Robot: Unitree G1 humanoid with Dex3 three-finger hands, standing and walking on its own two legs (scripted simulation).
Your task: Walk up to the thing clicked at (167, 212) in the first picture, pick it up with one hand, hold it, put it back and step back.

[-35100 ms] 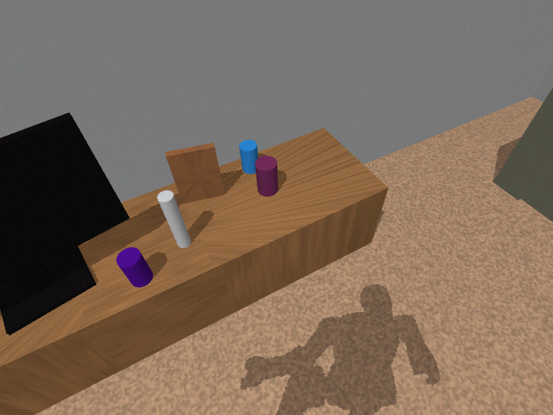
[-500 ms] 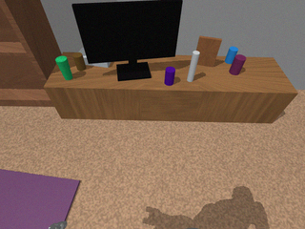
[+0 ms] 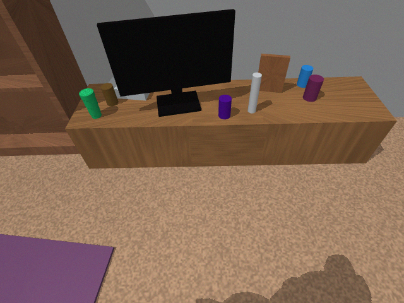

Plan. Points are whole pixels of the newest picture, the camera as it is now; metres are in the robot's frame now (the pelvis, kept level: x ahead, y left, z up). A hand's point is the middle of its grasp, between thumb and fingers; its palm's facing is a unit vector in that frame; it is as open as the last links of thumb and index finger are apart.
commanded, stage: step back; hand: right
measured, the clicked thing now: (254, 94) +1.13 -0.24 -0.30
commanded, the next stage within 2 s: stand in 0.42 s
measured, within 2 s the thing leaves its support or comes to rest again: neither
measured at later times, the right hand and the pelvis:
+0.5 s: hand out of the picture +0.15 -0.24 -0.15, palm faces +0.00 +0.93 -0.36, open 7.4 cm; pelvis +0.05 +0.02 +0.00, yaw -1 degrees
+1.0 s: hand out of the picture +0.13 -0.24 -0.13, palm faces +0.00 +0.94 -0.33, open 7.4 cm; pelvis +0.03 +0.02 +0.02, yaw +0 degrees
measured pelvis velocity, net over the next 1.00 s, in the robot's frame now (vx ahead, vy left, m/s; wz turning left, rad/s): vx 0.03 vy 0.02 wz -0.01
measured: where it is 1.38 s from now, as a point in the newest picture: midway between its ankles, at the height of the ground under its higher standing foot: outside the picture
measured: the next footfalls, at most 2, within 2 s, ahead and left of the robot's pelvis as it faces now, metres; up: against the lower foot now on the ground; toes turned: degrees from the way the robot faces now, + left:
none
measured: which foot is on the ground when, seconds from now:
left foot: down 0.00-1.00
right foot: down 0.00-1.00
